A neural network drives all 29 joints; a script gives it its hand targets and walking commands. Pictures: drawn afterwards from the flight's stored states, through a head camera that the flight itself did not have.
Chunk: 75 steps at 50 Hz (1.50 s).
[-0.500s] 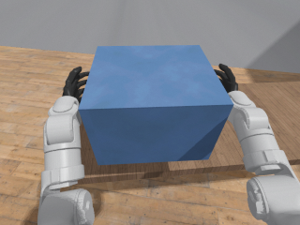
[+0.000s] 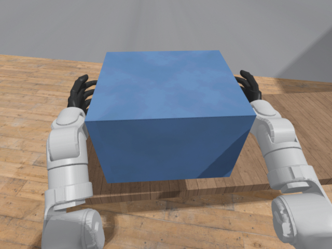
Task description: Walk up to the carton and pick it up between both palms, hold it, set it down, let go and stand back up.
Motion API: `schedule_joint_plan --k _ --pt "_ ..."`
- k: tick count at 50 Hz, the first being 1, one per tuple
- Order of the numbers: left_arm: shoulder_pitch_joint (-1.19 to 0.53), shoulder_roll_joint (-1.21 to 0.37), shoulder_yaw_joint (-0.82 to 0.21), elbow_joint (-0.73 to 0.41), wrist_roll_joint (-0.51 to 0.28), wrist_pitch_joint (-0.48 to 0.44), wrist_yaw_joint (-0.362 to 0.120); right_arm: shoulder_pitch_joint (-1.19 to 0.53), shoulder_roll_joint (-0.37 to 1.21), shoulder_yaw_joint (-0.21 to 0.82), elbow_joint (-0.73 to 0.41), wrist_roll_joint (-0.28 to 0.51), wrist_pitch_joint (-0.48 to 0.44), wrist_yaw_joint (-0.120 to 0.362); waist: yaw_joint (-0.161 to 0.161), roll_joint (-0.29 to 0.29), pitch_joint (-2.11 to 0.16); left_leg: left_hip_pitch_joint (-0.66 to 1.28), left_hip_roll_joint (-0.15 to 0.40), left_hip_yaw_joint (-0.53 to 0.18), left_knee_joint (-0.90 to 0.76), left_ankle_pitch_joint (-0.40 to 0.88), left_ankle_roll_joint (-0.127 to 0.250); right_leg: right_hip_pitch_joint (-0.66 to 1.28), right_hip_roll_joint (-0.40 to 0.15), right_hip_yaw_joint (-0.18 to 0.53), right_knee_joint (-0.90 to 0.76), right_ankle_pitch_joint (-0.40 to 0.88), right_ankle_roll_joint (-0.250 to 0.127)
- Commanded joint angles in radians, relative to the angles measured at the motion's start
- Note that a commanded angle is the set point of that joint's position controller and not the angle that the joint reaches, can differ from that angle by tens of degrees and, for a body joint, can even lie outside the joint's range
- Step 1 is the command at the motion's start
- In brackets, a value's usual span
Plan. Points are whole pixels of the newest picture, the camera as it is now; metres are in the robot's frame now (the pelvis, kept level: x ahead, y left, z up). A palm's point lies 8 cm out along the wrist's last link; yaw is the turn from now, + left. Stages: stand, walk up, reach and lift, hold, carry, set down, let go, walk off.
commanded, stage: hold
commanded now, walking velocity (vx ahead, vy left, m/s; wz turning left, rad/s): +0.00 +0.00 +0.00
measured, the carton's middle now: (166, 112) +0.40 +0.01 +0.16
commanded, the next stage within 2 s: none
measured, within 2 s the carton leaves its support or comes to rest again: neither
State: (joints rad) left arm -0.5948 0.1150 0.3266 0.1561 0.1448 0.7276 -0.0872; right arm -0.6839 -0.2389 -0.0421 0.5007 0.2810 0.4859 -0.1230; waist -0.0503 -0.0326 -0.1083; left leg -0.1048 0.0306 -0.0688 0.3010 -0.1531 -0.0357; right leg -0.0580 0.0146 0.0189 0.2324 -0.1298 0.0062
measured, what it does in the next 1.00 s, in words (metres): stands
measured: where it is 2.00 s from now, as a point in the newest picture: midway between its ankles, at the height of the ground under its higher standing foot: outside the picture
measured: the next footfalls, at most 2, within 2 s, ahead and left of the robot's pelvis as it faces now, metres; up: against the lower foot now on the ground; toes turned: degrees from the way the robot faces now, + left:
none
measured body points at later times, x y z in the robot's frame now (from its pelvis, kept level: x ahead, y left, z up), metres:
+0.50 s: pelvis +0.00 +0.01 +0.00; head -0.05 +0.03 +0.45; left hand +0.37 +0.20 +0.20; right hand +0.38 -0.20 +0.20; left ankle +0.01 +0.14 -0.75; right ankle +0.00 -0.12 -0.75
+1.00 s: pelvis +0.00 +0.01 +0.00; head -0.06 +0.03 +0.45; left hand +0.37 +0.21 +0.21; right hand +0.38 -0.18 +0.21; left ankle +0.01 +0.14 -0.75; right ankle +0.00 -0.12 -0.75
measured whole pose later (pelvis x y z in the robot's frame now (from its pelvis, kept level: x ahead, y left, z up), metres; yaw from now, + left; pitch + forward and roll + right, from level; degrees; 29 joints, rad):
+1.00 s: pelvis +0.00 +0.01 +0.00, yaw +0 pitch -2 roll -1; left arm -0.61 0.13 0.32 0.16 0.15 0.73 -0.10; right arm -0.68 -0.23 -0.05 0.51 0.29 0.48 -0.13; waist -0.05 -0.04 -0.11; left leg -0.11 0.02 -0.07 0.31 -0.15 -0.03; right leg -0.06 0.00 0.02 0.23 -0.13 0.02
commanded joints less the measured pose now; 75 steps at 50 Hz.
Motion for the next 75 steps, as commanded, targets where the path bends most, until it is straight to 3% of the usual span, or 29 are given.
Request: schedule_joint_plan --k 1,7,17,25,35,42,48,58,66,75 --pt "-0.666 -0.501 -0.467 -0.126 -0.145 -0.060 -0.132 -0.825 0.606 0.348 -0.387 0.137 -0.060 0.124 -0.008 0.022 -0.315 0.100 -0.086 0.065 -0.010 0.201 0.015 0.087 0.040 -0.017 -0.012 0.194 0.024" --pt "-0.677 -0.542 -0.508 -0.136 -0.162 -0.058 -0.120 -0.827 0.584 0.323 -0.363 0.138 -0.067 0.139 -0.032 0.067 -0.322 0.121 -0.072 0.051 -0.002 0.249 -0.008 0.069 0.057 -0.031 -0.012 0.166 0.005" --pt "-0.644 -0.563 -0.530 -0.192 -0.167 -0.049 -0.090 -0.812 0.543 0.326 -0.383 0.160 -0.073 0.170 -0.019 0.102 -0.350 0.139 -0.049 0.035 0.008 0.301 -0.029 0.053 0.072 -0.034 -0.007 0.166 -0.013" --pt "-0.623 -0.534 -0.505 -0.200 -0.160 -0.043 -0.090 -0.810 0.566 0.362 -0.428 0.173 -0.066 0.157 0.004 0.050 -0.353 0.128 -0.069 0.051 0.018 0.295 -0.005 0.088 0.064 -0.023 -0.003 0.228 0.004" --pt "-0.640 -0.480 -0.457 -0.162 -0.145 -0.055 -0.125 -0.804 0.609 0.374 -0.435 0.151 -0.053 0.118 0.003 -0.002 -0.333 0.098 -0.093 0.066 0.001 0.208 0.024 0.112 0.032 -0.007 -0.002 0.269 0.035" --pt "-0.664 -0.494 -0.464 -0.127 -0.143 -0.057 -0.136 -0.814 0.605 0.344 -0.390 0.135 -0.057 0.119 -0.013 0.030 -0.299 0.097 -0.087 0.065 -0.010 0.192 0.015 0.085 0.037 -0.018 -0.013 0.192 0.027" --pt "-0.672 -0.543 -0.504 -0.149 -0.158 -0.057 -0.123 -0.823 0.585 0.329 -0.383 0.136 -0.068 0.135 -0.031 0.059 -0.329 0.128 -0.074 0.053 -0.001 0.260 -0.007 0.074 0.057 -0.033 -0.009 0.179 0.008" --pt "-0.655 -0.570 -0.534 -0.179 -0.170 -0.052 -0.089 -0.828 0.545 0.324 -0.389 0.155 -0.079 0.172 -0.018 0.102 -0.355 0.147 -0.048 0.033 0.007 0.291 -0.028 0.045 0.072 -0.037 -0.007 0.151 -0.014" --pt "-0.626 -0.542 -0.516 -0.218 -0.163 -0.044 -0.087 -0.807 0.566 0.364 -0.428 0.176 -0.072 0.159 0.003 0.061 -0.367 0.144 -0.063 0.049 0.025 0.322 -0.010 0.088 0.067 -0.027 -0.001 0.237 0.001" --pt "-0.637 -0.479 -0.460 -0.184 -0.147 -0.049 -0.120 -0.808 0.608 0.381 -0.448 0.160 -0.056 0.120 0.010 0.003 -0.341 0.099 -0.092 0.066 0.005 0.218 0.023 0.119 0.033 -0.005 0.001 0.280 0.034"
